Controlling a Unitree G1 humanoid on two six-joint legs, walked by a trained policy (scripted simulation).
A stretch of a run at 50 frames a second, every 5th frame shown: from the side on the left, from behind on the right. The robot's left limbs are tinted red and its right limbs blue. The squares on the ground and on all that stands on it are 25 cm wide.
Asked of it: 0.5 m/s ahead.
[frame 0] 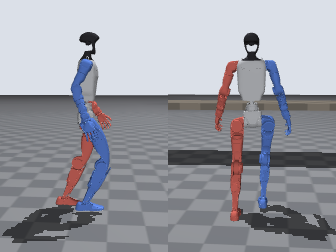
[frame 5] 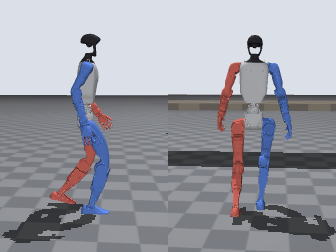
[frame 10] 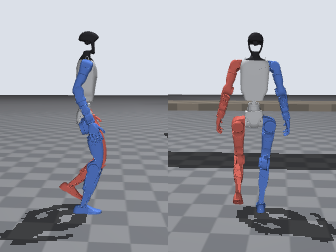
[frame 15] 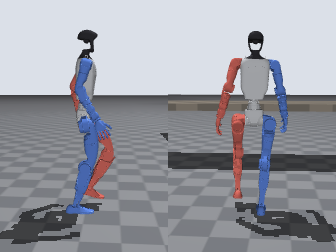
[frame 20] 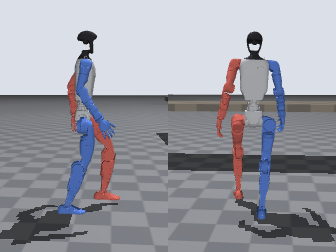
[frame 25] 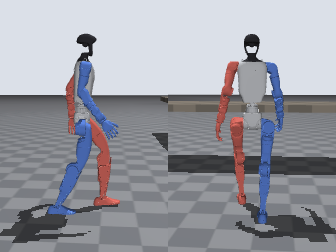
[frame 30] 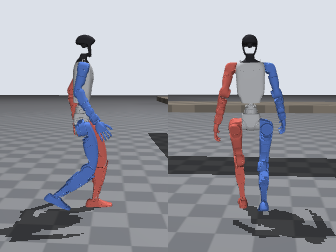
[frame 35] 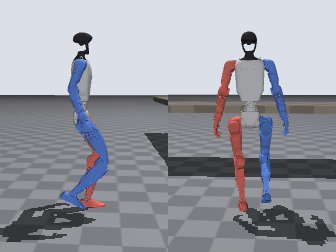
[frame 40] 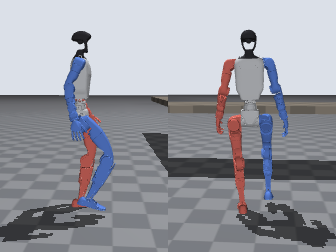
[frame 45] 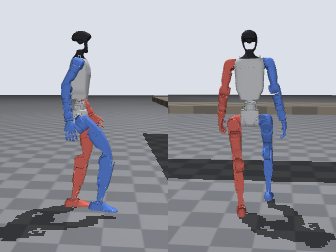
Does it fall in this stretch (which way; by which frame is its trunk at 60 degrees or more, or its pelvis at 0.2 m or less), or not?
no
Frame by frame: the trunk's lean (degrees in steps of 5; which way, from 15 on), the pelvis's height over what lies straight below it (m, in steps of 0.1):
0: 0, 0.8
5: 5, 0.8
10: 5, 0.8
15: 5, 0.8
20: 5, 0.8
25: 5, 0.8
30: 5, 0.8
35: 0, 0.8
40: 0, 0.8
45: 0, 0.8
